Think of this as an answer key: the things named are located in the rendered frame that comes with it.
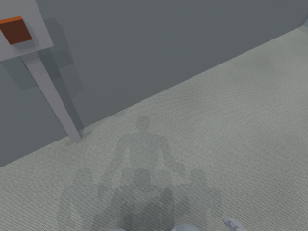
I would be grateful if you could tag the panel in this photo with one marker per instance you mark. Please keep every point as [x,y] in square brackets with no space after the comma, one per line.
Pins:
[27,50]

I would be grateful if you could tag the right robot hand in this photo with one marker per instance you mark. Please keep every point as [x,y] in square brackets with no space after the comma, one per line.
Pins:
[233,225]

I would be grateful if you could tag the button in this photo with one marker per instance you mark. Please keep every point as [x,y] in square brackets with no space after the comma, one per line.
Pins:
[14,30]

